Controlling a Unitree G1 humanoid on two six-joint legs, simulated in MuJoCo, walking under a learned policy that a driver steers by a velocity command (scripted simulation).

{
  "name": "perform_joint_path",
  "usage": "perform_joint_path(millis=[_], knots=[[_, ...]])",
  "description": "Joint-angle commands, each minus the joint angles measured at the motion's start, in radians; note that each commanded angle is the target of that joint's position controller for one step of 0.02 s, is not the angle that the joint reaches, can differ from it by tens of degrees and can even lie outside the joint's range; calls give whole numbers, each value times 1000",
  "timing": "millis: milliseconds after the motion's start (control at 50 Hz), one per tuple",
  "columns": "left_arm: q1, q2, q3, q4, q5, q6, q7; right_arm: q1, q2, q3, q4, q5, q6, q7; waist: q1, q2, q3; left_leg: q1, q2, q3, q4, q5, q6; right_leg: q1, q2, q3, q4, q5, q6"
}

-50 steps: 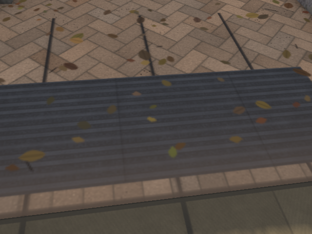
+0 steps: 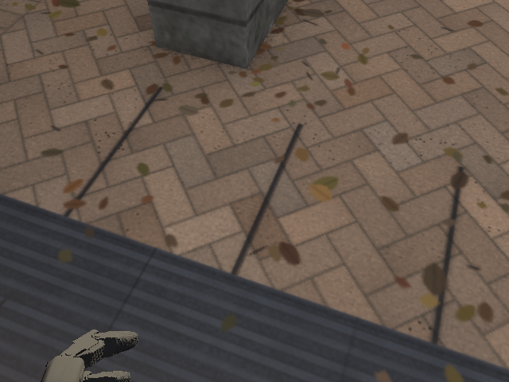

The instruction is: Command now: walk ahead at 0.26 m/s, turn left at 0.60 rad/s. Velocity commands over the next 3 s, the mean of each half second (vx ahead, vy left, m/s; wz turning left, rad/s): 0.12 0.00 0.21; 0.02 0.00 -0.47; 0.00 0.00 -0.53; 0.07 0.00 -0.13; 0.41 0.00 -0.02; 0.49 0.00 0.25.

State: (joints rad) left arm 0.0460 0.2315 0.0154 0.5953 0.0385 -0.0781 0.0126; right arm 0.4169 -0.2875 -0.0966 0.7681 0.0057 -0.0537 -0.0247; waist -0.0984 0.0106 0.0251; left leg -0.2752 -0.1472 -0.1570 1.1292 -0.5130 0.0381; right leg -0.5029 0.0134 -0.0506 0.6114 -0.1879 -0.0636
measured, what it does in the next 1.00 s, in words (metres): steps on the spot: left foot, then right foot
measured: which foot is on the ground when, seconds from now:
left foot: up 0.00-0.34, down 0.36-0.70, up 0.72-1.00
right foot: down 0.00-0.38, up 0.40-0.68, down 0.70-1.00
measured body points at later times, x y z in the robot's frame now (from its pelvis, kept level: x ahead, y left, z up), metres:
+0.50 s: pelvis +0.10 +0.01 +0.02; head +0.11 +0.02 +0.47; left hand +0.14 +0.26 -0.12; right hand +0.29 -0.19 -0.07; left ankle +0.15 +0.12 -0.72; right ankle +0.08 -0.10 -0.69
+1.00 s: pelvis +0.07 -0.03 +0.03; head +0.09 -0.06 +0.47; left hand +0.23 +0.22 -0.07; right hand +0.15 -0.32 -0.09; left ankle +0.11 +0.11 -0.65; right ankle +0.07 -0.09 -0.72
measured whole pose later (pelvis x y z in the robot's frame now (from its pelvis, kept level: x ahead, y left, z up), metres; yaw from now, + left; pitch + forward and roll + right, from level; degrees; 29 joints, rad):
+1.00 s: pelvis +0.07 -0.03 +0.03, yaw -14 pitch +2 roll +2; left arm 0.31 0.27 0.06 0.65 0.01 0.03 0.01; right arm 0.19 -0.28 -0.06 0.69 -0.03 0.05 -0.03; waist 0.02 0.02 0.01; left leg -0.53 -0.03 -0.04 1.02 -0.32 -0.04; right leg -0.27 0.10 0.11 0.45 -0.20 -0.09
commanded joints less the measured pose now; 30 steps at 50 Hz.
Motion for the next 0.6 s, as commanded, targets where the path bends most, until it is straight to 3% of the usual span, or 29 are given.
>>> perform_joint_path(millis=[20, 60, 120, 180, 260, 300, 340, 360, 380, 400, 420, 440, 480, 540, 600], knots=[[167, 19, 16, -49, -10, -6, 16, -29, -90, -11, -99, -26, 13, 4, 106, -43, -250, -387, 91, 63, 302, 66, -52, 539, -393, 381, -172, 695, -216], [188, 53, 20, -6, -19, -16, 22, -80, -63, -8, -126, -41, 42, 31, 84, -100, -140, -371, 109, 62, 225, 98, -63, 404, -317, 231, -238, 697, -163], [202, 95, 30, 29, -14, -28, 21, -82, -34, -1, -125, -48, 71, 41, 52, -120, -126, -335, 97, 86, 139, 131, -62, 332, -303, 127, -278, 746, -146], [199, 106, 32, 51, -9, -16, 20, -150, -11, 15, -151, -50, 87, 51, 50, -142, -111, -315, 117, 97, -6, 230, -55, 288, -287, 45, -301, 678, -135], [213, 118, 32, 82, -16, -3, 1, -218, 30, 49, -160, -39, 80, 65, 73, -160, -103, -109, 119, 144, -342, 325, -34, 215, -230, -12, -307, 542, -116], [258, 123, 34, 109, -24, 7, -13, -223, 35, 56, -154, -39, 65, 56, 90, -146, -103, -42, 116, 169, -456, 343, -21, 244, -229, 28, -272, 483, -111], [270, 116, 33, 122, -31, 22, -17, -194, 36, 62, -140, -43, 33, 40, 73, -96, -84, 94, 111, 175, -688, 451, -3, 218, -188, 41, -189, 359, -66], [321, 94, 29, 129, -23, 25, -18, -181, 6, 60, -142, -56, 16, 28, 83, -33, -102, 200, 201, 91, -730, 573, 5, 171, -160, 46, -145, 228, -19], [387, 37, 16, 103, -13, 32, -19, -157, -60, 56, -170, -69, 6, 15, 119, 130, -168, 307, 458, -129, -692, 938, 39, 101, -104, 10, -32, -186, 27], [427, 17, 8, 112, -42, 52, -9, -194, -85, 47, -179, -37, 21, -7, 115, 251, -205, 218, 527, -179, -717, 916, 183, 119, -30, -9, 35, -371, 38], [366, 78, 23, 110, -38, 73, -5, -192, -61, 48, -178, -18, 31, -16, 82, 206, -156, 158, 491, -174, -758, 754, 210, 106, -12, 13, 101, -395, 42], [316, 92, 35, 91, -33, 84, -8, -207, -57, 51, -172, -17, 36, -24, 82, 203, -109, 121, 468, -144, -794, 667, 205, 75, 3, 22, 170, -387, 45], [316, 111, 56, 90, -24, 98, -12, -222, -63, 49, -165, -23, 42, -34, 108, 173, -90, 66, 442, -61, -819, 657, 199, 74, -4, 43, 312, -364, 55], [339, 81, 60, 97, -19, 110, -4, -251, -33, 49, -168, -26, 43, -35, 134, 109, -113, 43, 420, 34, -805, 662, 198, 88, -9, 33, 400, -324, 73], [304, 53, 52, 71, -22, 124, -11, -260, -31, 41, -162, -35, 46, -29, 126, 146, -107, 12, 407, 93, -784, 570, 181, 133, -23, 16, 287, -297, 62]])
